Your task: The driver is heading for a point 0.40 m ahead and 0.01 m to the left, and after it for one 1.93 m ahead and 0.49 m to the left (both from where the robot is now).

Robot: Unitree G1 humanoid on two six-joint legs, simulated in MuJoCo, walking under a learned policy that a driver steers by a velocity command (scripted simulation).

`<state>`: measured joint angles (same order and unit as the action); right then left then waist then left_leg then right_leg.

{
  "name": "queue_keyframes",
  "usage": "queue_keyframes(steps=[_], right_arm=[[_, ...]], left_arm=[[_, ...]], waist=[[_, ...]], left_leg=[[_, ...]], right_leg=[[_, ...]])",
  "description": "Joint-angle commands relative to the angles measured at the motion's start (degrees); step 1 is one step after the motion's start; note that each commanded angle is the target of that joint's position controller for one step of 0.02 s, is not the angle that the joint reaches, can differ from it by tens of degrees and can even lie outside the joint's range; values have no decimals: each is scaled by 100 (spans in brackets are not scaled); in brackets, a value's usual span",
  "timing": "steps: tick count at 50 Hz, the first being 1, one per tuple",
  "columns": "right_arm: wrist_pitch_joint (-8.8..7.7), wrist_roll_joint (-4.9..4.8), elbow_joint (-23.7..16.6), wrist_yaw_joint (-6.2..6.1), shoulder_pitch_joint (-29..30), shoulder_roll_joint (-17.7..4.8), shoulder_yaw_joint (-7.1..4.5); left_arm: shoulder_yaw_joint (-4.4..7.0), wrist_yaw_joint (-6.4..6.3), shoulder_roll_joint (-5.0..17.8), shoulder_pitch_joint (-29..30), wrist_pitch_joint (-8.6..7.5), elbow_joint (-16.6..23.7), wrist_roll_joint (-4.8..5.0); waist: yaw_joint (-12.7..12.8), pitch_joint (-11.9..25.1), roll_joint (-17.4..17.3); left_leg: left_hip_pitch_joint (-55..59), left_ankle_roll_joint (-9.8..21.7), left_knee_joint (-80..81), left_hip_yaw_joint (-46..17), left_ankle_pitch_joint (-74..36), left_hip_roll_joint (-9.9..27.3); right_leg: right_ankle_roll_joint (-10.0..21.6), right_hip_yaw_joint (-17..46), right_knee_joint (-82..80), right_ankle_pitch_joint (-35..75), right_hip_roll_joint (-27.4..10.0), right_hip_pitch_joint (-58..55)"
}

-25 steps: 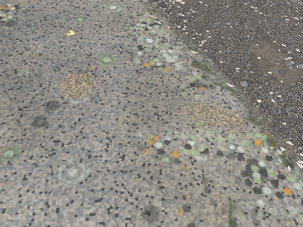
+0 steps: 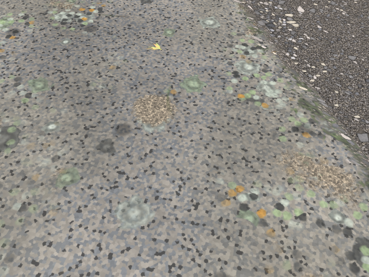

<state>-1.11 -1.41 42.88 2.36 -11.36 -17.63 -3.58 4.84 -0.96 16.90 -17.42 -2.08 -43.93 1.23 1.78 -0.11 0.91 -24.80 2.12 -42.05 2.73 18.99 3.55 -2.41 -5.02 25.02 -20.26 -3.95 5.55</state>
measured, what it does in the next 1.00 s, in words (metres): walks ahead: left foot, then right foot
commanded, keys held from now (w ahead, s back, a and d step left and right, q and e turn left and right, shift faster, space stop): w+q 0.22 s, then w+e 0.44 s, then w+q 0.34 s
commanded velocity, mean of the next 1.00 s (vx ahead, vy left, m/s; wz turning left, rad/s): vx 0.46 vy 0.00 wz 0.10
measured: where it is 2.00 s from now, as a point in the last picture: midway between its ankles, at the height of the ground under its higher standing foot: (130, 143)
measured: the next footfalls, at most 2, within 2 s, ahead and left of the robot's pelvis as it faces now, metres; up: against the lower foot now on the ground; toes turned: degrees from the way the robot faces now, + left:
left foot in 0.04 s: +0.08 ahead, +0.11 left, +0.00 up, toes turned +4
right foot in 0.56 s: +0.47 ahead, -0.02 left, +0.00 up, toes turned +4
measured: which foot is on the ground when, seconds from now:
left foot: up 0.00-0.02, down 0.04-0.56, up 0.58-1.00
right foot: down 0.00-0.02, up 0.04-0.54, down 0.56-1.00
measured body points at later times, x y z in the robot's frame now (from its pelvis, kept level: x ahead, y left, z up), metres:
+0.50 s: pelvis +0.23 +0.05 +0.00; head +0.27 +0.08 +0.44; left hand +0.45 +0.30 -0.08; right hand +0.28 -0.23 -0.11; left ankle +0.04 +0.11 -0.73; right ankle +0.43 -0.04 -0.71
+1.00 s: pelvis +0.55 +0.10 +0.00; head +0.58 +0.11 +0.45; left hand +0.58 +0.39 -0.12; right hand +0.76 -0.12 -0.08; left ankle +0.72 +0.24 -0.71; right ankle +0.43 -0.02 -0.73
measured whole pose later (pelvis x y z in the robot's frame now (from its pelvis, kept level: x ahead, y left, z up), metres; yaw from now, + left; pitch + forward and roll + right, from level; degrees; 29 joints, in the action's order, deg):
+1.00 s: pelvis +0.55 +0.10 +0.00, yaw +5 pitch +2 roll -3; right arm -4.4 -1.2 37.5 2.0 -8.5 -15.5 -1.0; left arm 2.6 1.2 16.9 -17.3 -4.4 -46.4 0.6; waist 3.9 -0.9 -2.3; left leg -36.0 1.7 -33.5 -1.2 -2.0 4.3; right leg 2.0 -1.8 14.7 -19.3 4.3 -2.2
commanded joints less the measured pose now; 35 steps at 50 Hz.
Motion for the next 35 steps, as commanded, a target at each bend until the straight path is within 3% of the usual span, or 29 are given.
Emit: queue_keyframes(steps=[1, 2, 3, 4, 5, 6, 7, 8, 11, 14, 16, 19, 22, 23, 25, 26, 27, 28, 29, 30, 31, 32, 33, 34, 35], right_arm=[[-24, -9, 42, -20, -1059, -581, -250], [-41, -34, 101, -100, -1703, -1093, -420], [-182, 34, -169, -71, -1785, -1778, -452], [-310, 90, -269, -27, -1550, -1375, -349], [-382, 104, -315, -21, -1320, -1068, -253], [-387, 102, -396, -24, -1017, -876, -189], [-358, 122, -471, -50, -739, -777, -147], [-337, 152, -536, -89, -632, -712, -110], [-346, 99, -513, -217, -855, -762, -134], [-336, 80, -341, -313, -1061, -661, -105], [-340, 85, -229, -337, -1241, -667, -102], [-351, 87, -79, -328, -1425, -694, -103], [-301, 106, 57, -316, -1516, -726, -120], [-277, 105, 81, -324, -1498, -745, -127], [-228, 124, 62, -375, -1405, -868, -154], [-182, 158, 38, -408, -1368, -925, -164], [-136, 175, -17, -426, -1179, -983, -160], [-158, 249, -174, -450, -1055, -931, -115], [-271, 308, -311, -356, -1786, -181, 101], [-462, 182, -303, -268, -1483, -562, 86], [-604, -64, -595, -193, -712, -808, 11], [-698, -38, -722, -189, -326, -768, 57], [-726, 93, -756, -206, -179, -697, 45], [-669, 143, -701, -211, -390, -689, 18], [-590, 138, -627, -207, -594, -610, 30]], left_arm=[[140, 71, 656, 561, -118, 445, -26], [24, 78, 297, 699, -148, 576, -164], [-80, 46, -13, 929, -294, 1080, -191], [-2, 82, 444, 1026, -428, 1049, 97], [42, 126, 667, 1144, -499, 1037, 187], [52, 113, 675, 1031, -525, 911, 60], [73, 92, 661, 966, -529, 819, -104], [101, 115, 673, 923, -499, 787, -157], [75, 136, 526, 1139, -423, 799, -193], [-43, 192, 263, 1504, -405, 798, -156], [-105, 266, 169, 1889, -414, 864, -84], [-151, 375, 163, 2349, -440, 984, 1], [-177, 502, 196, 2594, -486, 1098, 24], [-176, 542, 214, 2579, -501, 1112, 19], [-102, 560, 384, 2199, -492, 1040, -5], [-20, 532, 551, 1739, -463, 934, -10], [82, 481, 745, 900, -437, 745, -8], [164, 401, 1001, -114, -386, 590, -43], [289, 402, 1545, -641, -385, 501, -55], [189, 356, 980, -777, -339, 393, 50], [139, 285, 880, -356, -292, 474, 24], [97, 256, 780, 26, -265, 578, -24], [56, 253, 689, 291, -263, 634, -60], [-4, 230, 549, 477, -281, 684, -141], [-31, 223, 464, 602, -284, 707, -148]], waist=[[-693, 211, -16], [-967, 232, -1268], [-773, 462, -2404], [-800, 412, -1334], [-679, 27, -970], [-489, -155, -539], [-342, -236, -432], [-243, -207, -550], [-272, -135, -459], [-419, -144, -525], [-606, -244, -631], [-782, -513, -576], [-812, -635, -501], [-765, -584, -510], [-520, -125, -708], [-281, 258, -817], [202, 744, -779], [656, 1421, -489], [244, 2263, 1127], [530, 2587, 833], [545, 1444, 585], [356, 854, -56], [98, 342, -391], [-159, 271, -266], [-292, 211, -70]], left_leg=[[2110, 153, 634, 552, -245, -619], [2769, 582, 1458, -1061, 223, 229], [3334, 1742, 2975, -4892, 1524, 1549], [3287, 1949, 3431, -5335, 2377, 1888], [2957, 1740, 3263, -4762, 2264, 1772], [2526, 1479, 3074, -4006, 1583, 1495], [2110, 1285, 3019, -3372, 828, 1199], [1854, 1169, 3089, -2918, 342, 936], [1887, 1153, 3172, -2193, -1182, 661], [2008, 905, 3152, -1431, -2102, 452], [1952, 778, 3254, -1201, -2070, 433], [2191, 755, 3358, -1103, -1894, 615], [2823, 765, 3168, -954, -2547, 862], [3017, 738, 2994, -859, -3128, 903], [3351, 627, 2308, -645, -5446, 889], [3503, 561, 1670, -544, -6626, 843], [3241, 420, 595, -319, -7158, 694], [1897, 267, -924, -289, -5914, 612], [-845, -347, -3567, -371, -799, -570], [-1664, -299, -4193, -1099, 1013, -784], [-2195, -204, -4079, -1186, 609, -393], [-2042, -134, -3613, -1070, 232, -151], [-1814, -168, -3115, -961, 80, -24], [-1399, -201, -2817, -916, -75, 192], [-1156, -265, -2620, -827, -108, 286]], right_leg=[[798, 193, 456, 39, -721, 1516], [349, -393, 2704, -81, -275, 2456], [95, 333, 4415, -1586, 733, 4281], [256, 1054, 5071, -1211, 377, 4832], [455, 1062, 4992, -637, 122, 4980], [510, 1026, 4645, -111, -93, 4683], [494, 1036, 4116, 304, -223, 4289], [453, 1015, 3790, 614, -246, 3891], [196, 819, 2963, 1469, -18, 3723], [60, 638, 1754, 2411, 83, 3524], [78, 485, 1208, 2901, 132, 3294], [246, 418, 696, 3094, 136, 3314], [504, 322, 398, 2680, 219, 3546], [610, 261, 333, 2447, 292, 3489], [843, 32, 392, 1896, 641, 2843], [980, -92, 464, 1630, 864, 2298], [1168, -129, 260, 1885, 971, 1174], [1511, 863, 470, 2048, 256, -769], [2748, 4001, 493, 1262, -1389, -3256], [2740, 5227, -494, 249, -1526, -3548], [2363, 4377, -742, 10, -1338, -2723], [2159, 3764, -897, 380, -1107, -1690], [2079, 3360, -1058, 1006, -867, -767], [2019, 2885, -1190, 1513, -724, -194], [2018, 2617, -1322, 1813, -617, 208]])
